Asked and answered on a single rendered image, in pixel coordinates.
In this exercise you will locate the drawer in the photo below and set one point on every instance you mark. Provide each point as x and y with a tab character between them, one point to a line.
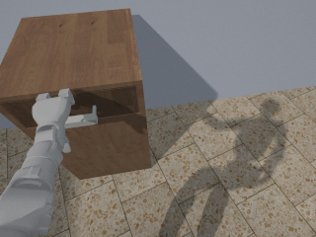
109	103

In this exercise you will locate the handle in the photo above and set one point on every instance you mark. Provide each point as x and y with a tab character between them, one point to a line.
82	120

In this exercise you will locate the left robot hand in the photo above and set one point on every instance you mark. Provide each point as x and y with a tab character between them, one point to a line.
55	109

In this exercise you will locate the robot left forearm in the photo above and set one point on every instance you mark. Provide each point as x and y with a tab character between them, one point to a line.
41	164

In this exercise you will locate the left robot upper arm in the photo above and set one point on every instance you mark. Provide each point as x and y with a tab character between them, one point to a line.
26	212

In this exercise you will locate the cabinet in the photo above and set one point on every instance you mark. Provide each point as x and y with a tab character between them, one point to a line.
83	52

